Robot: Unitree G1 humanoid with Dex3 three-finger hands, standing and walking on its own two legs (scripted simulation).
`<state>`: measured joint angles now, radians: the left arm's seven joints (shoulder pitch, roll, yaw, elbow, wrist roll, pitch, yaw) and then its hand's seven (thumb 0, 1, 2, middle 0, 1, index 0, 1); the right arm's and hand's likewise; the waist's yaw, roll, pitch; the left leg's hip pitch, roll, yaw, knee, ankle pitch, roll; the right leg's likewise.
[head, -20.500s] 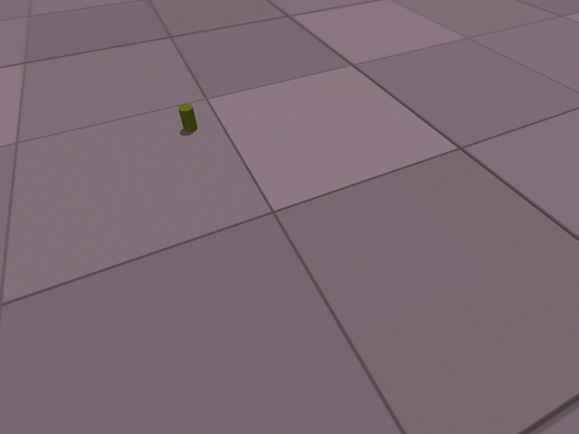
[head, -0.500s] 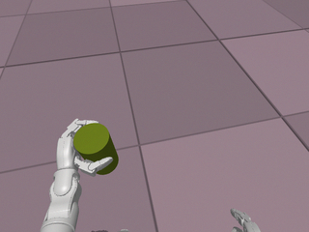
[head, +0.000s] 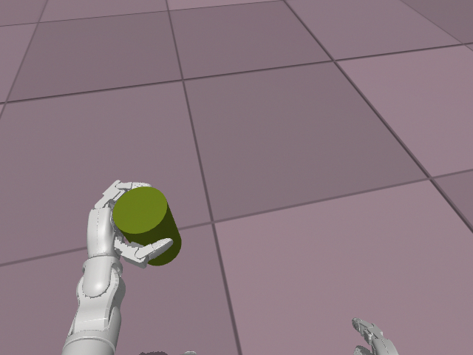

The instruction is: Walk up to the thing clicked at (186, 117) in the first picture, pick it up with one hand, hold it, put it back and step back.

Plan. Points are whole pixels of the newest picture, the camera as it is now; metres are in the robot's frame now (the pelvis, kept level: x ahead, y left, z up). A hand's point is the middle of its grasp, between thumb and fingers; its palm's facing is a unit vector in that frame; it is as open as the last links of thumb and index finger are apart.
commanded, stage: hold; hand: left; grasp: from the side
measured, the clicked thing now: (151, 229) +0.33 +0.16 +0.01
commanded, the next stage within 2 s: crouch in 0.36 s
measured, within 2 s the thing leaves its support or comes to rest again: neither
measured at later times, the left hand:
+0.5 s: hand (143, 223) +0.33 +0.17 +0.04, palm faces +0.16 -0.99 -0.03, open 11.4 cm
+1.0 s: hand (152, 249) +0.34 +0.19 -0.10, palm faces +0.22 -0.97 -0.03, open 11.4 cm
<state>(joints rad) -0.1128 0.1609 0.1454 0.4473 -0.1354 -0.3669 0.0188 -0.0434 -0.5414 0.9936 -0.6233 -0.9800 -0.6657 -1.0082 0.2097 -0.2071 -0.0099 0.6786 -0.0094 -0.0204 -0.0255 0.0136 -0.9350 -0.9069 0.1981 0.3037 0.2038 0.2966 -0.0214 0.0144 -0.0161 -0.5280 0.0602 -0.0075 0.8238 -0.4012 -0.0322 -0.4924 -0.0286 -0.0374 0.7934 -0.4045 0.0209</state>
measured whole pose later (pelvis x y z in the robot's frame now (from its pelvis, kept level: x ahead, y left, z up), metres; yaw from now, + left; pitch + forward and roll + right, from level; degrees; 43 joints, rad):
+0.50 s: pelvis +0.00 +0.00 +0.00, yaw +0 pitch +6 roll -1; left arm -0.11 0.17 0.14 0.44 -0.15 -0.37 0.01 -0.04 -0.55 1.01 -0.62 -0.99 -0.67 -1.01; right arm 0.21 -0.21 -0.01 0.67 0.00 -0.02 -0.02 0.01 -0.94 -0.91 0.20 0.30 0.20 0.30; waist -0.02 0.02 -0.01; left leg -0.53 0.06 -0.01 0.82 -0.40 -0.04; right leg -0.49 -0.03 -0.04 0.80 -0.41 0.02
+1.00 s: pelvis -0.03 +0.00 -0.09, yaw -1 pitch +22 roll -2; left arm -0.32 0.21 0.28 0.83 -0.12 -0.69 -0.01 -0.04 -0.56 1.01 -0.64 -0.97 -0.68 -1.00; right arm 0.17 -0.24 -0.03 0.69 -0.06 -0.04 0.04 0.01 -0.90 -0.90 0.20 0.30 0.20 0.30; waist -0.06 -0.01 -0.13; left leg -1.14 0.07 -0.05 1.30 -0.55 -0.04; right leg -1.10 -0.02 -0.04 1.27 -0.56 0.01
